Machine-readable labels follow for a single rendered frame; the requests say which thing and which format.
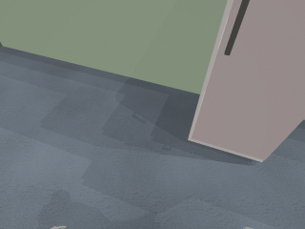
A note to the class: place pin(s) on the handle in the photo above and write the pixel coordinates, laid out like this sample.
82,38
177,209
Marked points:
236,27

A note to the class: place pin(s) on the fridge door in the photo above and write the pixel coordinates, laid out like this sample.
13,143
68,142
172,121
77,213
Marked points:
256,95

